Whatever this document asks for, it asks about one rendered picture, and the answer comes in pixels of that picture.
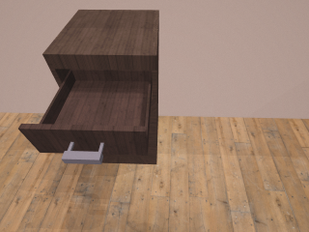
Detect handle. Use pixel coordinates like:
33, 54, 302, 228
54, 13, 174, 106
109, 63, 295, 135
61, 142, 104, 164

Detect drawer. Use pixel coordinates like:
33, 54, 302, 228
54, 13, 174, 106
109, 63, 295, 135
18, 69, 153, 156

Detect cabinet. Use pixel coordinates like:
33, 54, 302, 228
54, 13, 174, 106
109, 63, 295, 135
42, 10, 159, 164

